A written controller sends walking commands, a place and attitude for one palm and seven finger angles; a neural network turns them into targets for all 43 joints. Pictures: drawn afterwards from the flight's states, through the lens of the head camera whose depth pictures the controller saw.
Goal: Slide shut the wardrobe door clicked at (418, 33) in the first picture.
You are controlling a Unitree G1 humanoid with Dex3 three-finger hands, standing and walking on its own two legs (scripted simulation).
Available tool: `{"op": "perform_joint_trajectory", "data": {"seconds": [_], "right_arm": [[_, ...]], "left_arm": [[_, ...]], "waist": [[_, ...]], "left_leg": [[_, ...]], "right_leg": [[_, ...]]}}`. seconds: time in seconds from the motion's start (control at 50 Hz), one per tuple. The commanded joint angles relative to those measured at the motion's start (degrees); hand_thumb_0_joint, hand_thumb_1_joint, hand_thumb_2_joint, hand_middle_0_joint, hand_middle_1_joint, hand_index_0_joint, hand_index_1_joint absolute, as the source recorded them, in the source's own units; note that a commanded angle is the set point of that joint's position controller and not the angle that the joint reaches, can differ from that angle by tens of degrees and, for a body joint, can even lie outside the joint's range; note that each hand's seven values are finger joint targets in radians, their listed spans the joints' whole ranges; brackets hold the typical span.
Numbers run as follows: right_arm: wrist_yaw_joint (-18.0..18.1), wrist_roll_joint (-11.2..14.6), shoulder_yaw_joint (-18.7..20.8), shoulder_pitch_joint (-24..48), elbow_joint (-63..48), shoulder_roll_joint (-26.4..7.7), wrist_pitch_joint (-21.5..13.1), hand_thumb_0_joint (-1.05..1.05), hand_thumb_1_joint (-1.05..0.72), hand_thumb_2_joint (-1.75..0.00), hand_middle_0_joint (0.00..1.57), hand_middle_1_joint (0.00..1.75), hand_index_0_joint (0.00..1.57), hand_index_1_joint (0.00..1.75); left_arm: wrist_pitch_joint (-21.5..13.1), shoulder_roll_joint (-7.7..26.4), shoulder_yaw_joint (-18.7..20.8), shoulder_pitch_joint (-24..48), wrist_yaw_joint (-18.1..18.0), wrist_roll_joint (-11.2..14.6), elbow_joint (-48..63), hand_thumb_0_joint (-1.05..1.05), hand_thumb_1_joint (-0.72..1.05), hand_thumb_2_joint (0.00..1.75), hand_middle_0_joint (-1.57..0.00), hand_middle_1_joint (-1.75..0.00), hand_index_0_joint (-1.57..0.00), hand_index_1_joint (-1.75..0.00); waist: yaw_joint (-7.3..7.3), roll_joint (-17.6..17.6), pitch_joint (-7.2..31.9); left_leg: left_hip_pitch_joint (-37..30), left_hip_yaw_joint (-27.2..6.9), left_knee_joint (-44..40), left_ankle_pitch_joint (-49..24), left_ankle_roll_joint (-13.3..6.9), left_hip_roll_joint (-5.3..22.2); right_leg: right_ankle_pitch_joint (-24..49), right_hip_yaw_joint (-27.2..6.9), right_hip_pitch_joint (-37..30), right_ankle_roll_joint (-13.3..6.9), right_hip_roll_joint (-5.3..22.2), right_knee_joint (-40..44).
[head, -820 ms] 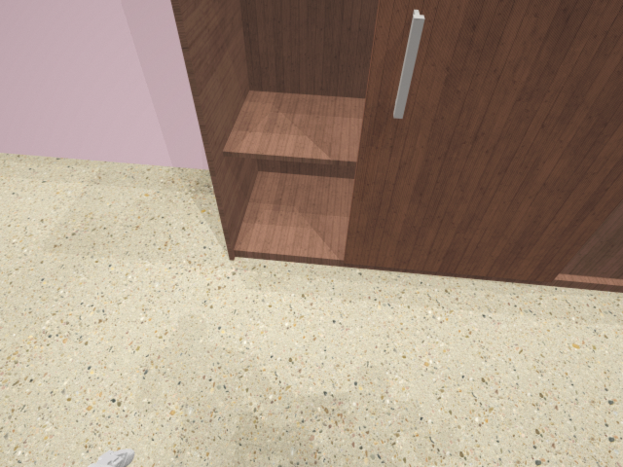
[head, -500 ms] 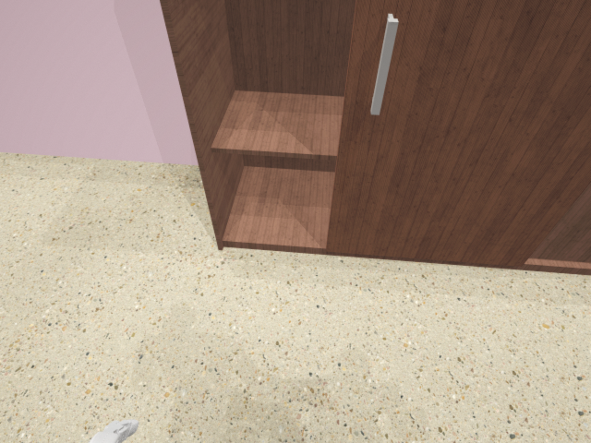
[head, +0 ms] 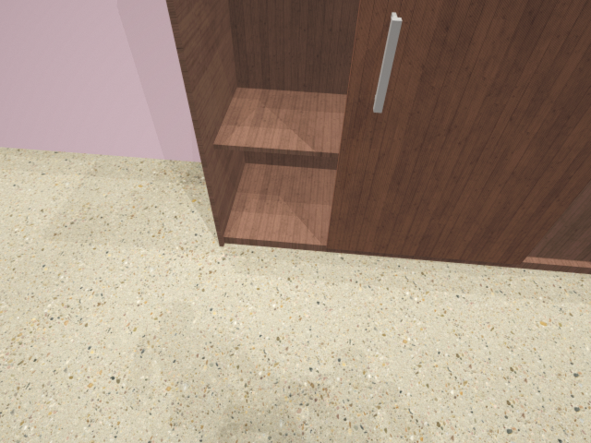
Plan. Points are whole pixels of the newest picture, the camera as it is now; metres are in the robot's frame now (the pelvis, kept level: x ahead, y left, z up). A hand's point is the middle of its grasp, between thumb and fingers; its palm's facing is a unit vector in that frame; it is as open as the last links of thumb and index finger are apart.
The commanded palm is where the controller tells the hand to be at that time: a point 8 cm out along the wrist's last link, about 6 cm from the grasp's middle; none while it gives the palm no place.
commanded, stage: stand and wait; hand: right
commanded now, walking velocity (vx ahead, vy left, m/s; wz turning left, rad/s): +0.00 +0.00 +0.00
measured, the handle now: (385, 65) +0.96 -0.17 +0.08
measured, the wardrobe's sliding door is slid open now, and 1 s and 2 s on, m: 0.45 0.45 0.45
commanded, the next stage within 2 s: look at it before walking up in 0.04 s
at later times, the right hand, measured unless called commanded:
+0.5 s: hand out of the picture +0.08 -0.24 -0.16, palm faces -0.02 +0.94 -0.33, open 7.4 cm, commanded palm none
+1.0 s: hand out of the picture +0.05 -0.22 -0.18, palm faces +0.05 +0.97 -0.22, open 7.4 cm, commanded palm none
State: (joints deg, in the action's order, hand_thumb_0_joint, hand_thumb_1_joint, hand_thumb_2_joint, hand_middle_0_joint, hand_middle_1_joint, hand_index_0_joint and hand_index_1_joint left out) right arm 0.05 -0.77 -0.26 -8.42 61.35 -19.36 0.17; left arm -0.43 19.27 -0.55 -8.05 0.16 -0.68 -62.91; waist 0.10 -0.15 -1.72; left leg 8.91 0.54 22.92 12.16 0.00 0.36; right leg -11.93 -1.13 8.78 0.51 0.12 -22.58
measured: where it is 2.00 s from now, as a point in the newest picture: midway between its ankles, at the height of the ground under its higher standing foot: (309, 400)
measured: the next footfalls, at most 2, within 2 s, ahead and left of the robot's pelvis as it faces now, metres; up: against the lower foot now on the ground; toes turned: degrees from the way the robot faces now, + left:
left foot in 1.48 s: +0.38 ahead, +0.09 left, +0.00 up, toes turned +5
right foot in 1.88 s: +0.48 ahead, -0.15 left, +0.00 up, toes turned -13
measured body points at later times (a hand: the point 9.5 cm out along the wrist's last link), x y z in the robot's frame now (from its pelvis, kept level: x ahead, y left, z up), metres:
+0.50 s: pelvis +0.01 +0.00 +0.00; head +0.01 +0.00 +0.45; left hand +0.08 +0.29 -0.13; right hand +0.08 -0.29 -0.13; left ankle +0.00 +0.12 -0.74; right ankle +0.00 -0.13 -0.74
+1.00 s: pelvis +0.05 -0.02 -0.01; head +0.03 -0.03 +0.44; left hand +0.07 +0.25 -0.15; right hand +0.05 -0.27 -0.17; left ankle +0.00 +0.12 -0.74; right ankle +0.02 -0.12 -0.74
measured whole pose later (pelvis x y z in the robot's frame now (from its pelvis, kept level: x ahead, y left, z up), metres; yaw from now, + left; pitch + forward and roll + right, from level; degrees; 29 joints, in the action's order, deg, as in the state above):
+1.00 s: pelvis +0.05 -0.02 -0.01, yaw -2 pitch +0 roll +2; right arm -0.1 -1.4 0.5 -16.3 61.7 -14.3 0.3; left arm 0.5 14.3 -0.7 -15.2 0.6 -1.6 -63.7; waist 0.7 0.3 2.3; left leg 7.2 2.7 25.0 17.8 0.3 0.5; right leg -22.6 1.7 13.2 -0.3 1.9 -33.9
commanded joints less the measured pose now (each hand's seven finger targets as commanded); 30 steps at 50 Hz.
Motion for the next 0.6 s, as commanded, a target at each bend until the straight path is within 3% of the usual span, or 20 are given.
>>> {"op": "perform_joint_trajectory", "data": {"seconds": [0.0, 0.58], "right_arm": [[0.6, 0.2, 2.1, 2.8, -3.8, -11.9, -1.5, 0.00, -0.90, -0.90, 0.20, 0.30, 0.20, 0.30], [0.6, 0.2, 2.1, 2.5, -3.3, -11.9, -1.7, 0.00, -0.90, -0.90, 0.20, 0.30, 0.20, 0.30]], "left_arm": [[-1.3, 11.6, 2.4, 3.0, -0.8, 0.2, 3.7, 0.00, 0.90, 0.90, -0.20, -0.30, -0.20, -0.30], [-1.5, 11.8, 2.3, 3.6, -1.0, 0.3, 3.2, 0.00, 0.90, 0.90, -0.20, -0.30, -0.20, -0.30]], "waist": [[0.08, 0.8, 3.0], [0.04, 0.0, 4.2]], "left_leg": [[-0.4, -6.4, -4.9, -2.4, -1.8, 6.5], [-2.1, -5.8, -4.7, -8.9, -1.7, 6.7]], "right_leg": [[5.7, -5.8, 0.5, -2.3, 6.0, 4.3], [10.4, -5.4, -1.5, -2.0, 6.4, 4.3]]}}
